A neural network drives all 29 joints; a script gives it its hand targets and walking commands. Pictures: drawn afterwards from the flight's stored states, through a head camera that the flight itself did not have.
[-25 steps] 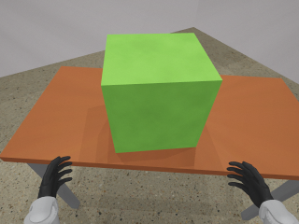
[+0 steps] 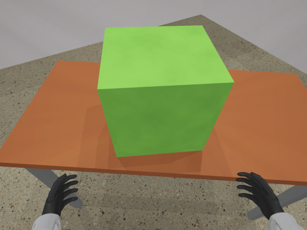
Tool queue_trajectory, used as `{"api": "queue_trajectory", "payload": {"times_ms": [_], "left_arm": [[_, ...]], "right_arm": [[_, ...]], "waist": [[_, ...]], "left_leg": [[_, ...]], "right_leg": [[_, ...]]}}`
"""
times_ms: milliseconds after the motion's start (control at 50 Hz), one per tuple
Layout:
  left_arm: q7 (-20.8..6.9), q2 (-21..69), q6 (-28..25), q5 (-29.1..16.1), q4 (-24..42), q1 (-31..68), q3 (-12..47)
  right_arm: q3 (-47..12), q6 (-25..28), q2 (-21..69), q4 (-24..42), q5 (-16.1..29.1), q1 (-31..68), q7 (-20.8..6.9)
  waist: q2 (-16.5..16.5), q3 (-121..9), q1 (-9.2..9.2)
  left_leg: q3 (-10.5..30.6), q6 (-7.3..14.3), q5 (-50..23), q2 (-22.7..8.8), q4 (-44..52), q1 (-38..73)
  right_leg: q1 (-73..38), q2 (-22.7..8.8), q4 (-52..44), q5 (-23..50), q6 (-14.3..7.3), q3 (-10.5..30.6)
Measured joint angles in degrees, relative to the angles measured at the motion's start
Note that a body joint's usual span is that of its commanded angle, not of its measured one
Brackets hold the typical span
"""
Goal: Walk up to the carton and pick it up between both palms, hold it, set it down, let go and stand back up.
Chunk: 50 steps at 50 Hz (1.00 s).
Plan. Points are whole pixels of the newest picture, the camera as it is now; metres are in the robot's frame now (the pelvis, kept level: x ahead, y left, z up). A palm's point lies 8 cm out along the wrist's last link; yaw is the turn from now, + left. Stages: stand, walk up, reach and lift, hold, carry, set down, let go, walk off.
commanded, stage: set down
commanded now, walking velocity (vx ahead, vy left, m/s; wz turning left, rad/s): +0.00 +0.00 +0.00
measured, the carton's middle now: (157, 93) +0.50 +0.05 +0.07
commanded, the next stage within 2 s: let go in 0.82 s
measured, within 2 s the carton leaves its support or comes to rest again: neither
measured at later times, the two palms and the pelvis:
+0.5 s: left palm (57, 222) +0.15 +0.26 -0.05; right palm (259, 217) +0.21 -0.23 -0.04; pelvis +0.00 +0.00 +0.00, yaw +0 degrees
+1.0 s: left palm (63, 223) +0.15 +0.26 -0.08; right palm (256, 228) +0.19 -0.23 -0.08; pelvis +0.02 +0.00 +0.00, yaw +0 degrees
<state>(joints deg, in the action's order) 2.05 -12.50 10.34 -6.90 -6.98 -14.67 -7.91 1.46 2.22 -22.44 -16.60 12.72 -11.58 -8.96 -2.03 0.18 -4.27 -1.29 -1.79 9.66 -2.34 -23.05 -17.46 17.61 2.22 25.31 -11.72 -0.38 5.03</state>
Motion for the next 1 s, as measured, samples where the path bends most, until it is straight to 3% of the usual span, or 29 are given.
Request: {"api": "queue_trajectory", "payload": {"times_ms": [220, 360, 520, 1000], "left_arm": [[-0.38, 0.00, -2.67, 0.00, -3.05, -0.15, 0.00], [-0.54, 0.00, -2.70, 0.00, -8.63, -0.15, 0.41], [-0.54, 0.00, -2.93, 0.00, -9.11, -0.11, 1.86], [-2.02, 0.00, -2.93, 0.01, -15.76, 0.92, 2.56]], "right_arm": [[0.00, 2.42, 2.96, -2.68, -3.16, -0.34, 1.46], [0.01, 2.84, 4.24, -7.27, -5.56, -0.32, 2.61], [0.00, 4.88, 6.08, -7.85, -7.14, -0.33, 3.71], [0.01, 9.76, 8.10, -19.63, -11.23, -0.32, 6.84]], "waist": [[0.02, 0.65, -0.01], [0.12, 0.70, 0.00], [0.12, 0.72, 0.00], [0.20, 0.96, 0.00]], "left_leg": [[0.00, 0.00, 0.01, 0.00, 0.00, 0.04], [0.00, -0.01, 0.05, 0.00, 0.00, 0.05], [0.00, -0.01, 0.12, 0.00, 0.00, 0.05], [-0.01, -0.11, 1.45, 0.00, 0.00, 0.05]], "right_leg": [[-0.04, 0.00, 0.00, -0.01, 0.00, 0.00], [-0.05, 0.00, 0.00, -0.05, 0.00, 0.00], [-0.05, 0.00, 0.00, -0.11, 0.00, 0.00], [-0.05, -0.02, 0.00, -1.41, 0.00, 0.00]]}}
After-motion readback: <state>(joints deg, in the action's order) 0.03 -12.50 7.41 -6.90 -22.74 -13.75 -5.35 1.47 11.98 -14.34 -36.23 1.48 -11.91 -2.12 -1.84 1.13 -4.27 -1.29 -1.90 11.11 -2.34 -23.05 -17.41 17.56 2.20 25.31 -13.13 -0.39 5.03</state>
